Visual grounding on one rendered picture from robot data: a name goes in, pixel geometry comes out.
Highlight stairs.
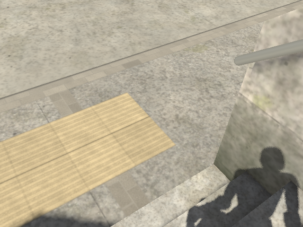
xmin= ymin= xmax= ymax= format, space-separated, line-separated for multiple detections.
xmin=111 ymin=164 xmax=303 ymax=227

